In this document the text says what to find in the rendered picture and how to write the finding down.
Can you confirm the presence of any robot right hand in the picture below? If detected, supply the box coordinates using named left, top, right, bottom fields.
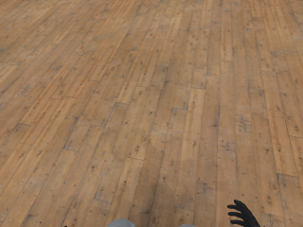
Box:
left=227, top=200, right=260, bottom=227

